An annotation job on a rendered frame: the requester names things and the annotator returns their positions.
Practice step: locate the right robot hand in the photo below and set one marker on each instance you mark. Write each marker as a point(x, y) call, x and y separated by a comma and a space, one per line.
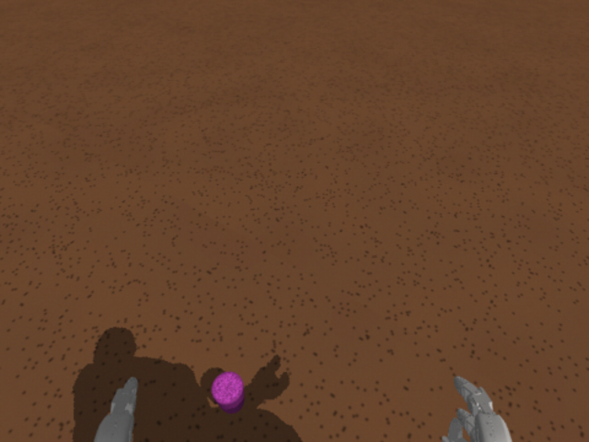
point(484, 425)

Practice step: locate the left robot hand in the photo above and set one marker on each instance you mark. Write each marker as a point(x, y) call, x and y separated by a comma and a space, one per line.
point(118, 425)

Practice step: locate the cup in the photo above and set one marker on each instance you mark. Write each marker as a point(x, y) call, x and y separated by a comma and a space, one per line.
point(228, 392)

